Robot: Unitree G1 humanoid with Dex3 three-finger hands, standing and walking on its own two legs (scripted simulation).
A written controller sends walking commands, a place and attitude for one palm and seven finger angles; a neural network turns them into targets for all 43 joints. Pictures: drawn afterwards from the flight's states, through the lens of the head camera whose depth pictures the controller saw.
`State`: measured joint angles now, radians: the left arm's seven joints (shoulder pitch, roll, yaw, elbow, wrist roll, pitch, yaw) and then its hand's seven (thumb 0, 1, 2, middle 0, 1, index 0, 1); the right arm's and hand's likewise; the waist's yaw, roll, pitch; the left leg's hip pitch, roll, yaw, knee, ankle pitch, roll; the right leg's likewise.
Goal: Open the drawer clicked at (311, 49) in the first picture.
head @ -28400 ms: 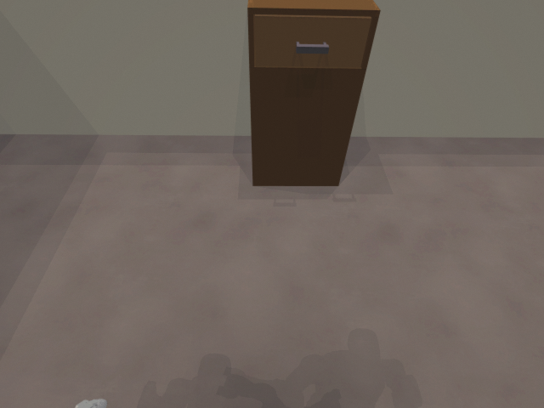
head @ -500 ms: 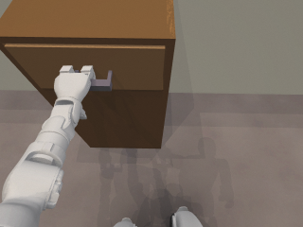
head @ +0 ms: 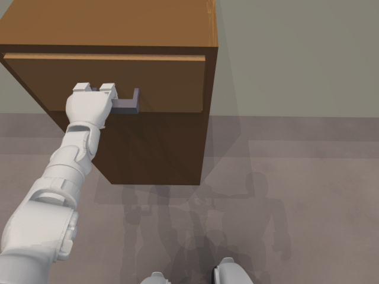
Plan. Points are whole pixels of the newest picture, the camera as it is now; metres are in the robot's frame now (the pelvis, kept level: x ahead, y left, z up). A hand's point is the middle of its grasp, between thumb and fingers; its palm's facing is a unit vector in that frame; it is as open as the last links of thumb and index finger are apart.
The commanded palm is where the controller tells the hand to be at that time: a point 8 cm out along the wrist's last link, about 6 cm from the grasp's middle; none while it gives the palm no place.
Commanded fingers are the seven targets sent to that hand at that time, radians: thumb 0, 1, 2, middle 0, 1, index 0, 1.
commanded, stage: pull the drawer open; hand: left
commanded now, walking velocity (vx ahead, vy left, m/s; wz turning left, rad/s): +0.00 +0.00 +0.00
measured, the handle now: (114, 99) +0.52 +0.17 +0.03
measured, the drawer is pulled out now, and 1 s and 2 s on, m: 0.01 0.11 0.22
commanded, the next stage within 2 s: none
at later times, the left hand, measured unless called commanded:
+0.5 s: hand (96, 133) +0.44 +0.21 +0.01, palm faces -0.05 -0.03 -1.00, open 5.7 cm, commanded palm +0.41 +0.19 +0.06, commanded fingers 0.00 0.90 0.90 -0.40 -1.35 -0.40 -1.35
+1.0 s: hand (90, 160) +0.37 +0.21 +0.00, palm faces -0.03 -0.03 -1.00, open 5.6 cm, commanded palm +0.34 +0.19 +0.06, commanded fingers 0.00 0.90 0.90 -0.40 -1.35 -0.40 -1.35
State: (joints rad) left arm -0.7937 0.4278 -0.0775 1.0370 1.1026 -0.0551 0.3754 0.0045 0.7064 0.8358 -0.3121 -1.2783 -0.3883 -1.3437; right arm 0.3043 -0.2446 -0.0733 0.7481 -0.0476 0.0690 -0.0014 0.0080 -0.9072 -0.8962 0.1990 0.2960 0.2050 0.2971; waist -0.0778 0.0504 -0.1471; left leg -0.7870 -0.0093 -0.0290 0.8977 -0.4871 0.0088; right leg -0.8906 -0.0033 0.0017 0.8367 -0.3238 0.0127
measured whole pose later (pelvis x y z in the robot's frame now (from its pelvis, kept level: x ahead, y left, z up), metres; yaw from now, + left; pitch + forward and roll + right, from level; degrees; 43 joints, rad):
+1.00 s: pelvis +0.01 +0.00 +0.02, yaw +0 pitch +15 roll -1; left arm -0.33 0.34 -0.12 0.62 1.10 0.00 0.40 0.01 0.72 0.85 -0.33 -1.34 -0.38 -1.35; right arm 0.19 -0.23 -0.07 0.67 -0.02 0.09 -0.02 0.01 -0.91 -0.90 0.20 0.30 0.20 0.30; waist 0.01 0.05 -0.13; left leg -0.58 -0.01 -0.02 0.79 -0.46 0.00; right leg -0.70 0.00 0.01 0.76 -0.32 0.01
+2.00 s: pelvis +0.01 -0.01 +0.02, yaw -1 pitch +11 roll +0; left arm 0.17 0.32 -0.09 0.16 1.09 0.03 0.41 0.04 0.72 0.83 -0.31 -1.35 -0.42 -1.35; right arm 0.12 -0.22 -0.04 0.62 -0.04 0.04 -0.02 0.01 -0.91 -0.90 0.20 0.30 0.20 0.30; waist 0.05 0.05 -0.10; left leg -0.50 0.00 0.00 0.78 -0.47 -0.01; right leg -0.64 0.01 0.03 0.78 -0.33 0.00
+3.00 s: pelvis +0.01 -0.01 +0.00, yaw -3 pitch +12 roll +0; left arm 0.70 0.33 -0.04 -0.24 1.05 -0.01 0.49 0.04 0.73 0.76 -0.29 -1.31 -0.38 -1.33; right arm 0.15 -0.24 0.00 0.52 -0.06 0.05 0.05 0.02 -0.91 -0.90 0.20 0.30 0.20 0.30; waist 0.04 0.04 -0.14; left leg -0.58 0.02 0.03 0.92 -0.56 0.00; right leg -0.74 0.03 0.06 0.92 -0.40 0.00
